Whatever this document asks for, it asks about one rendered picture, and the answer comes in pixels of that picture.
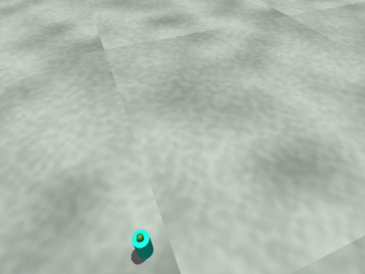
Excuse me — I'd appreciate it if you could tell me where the bottle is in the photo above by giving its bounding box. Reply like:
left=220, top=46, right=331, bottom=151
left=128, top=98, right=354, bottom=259
left=132, top=229, right=153, bottom=259

